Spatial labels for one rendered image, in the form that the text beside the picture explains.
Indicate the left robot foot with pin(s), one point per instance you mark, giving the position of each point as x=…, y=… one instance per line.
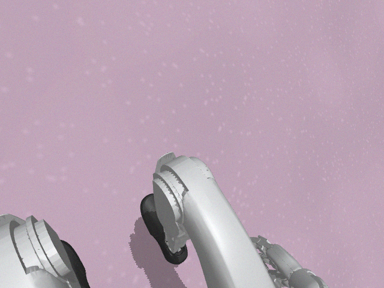
x=76, y=264

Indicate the right robot foot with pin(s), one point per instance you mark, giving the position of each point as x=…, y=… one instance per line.
x=155, y=228

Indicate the right robot hand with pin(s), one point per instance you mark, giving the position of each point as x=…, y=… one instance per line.
x=279, y=259

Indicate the right robot arm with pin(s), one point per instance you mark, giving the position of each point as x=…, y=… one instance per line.
x=305, y=278

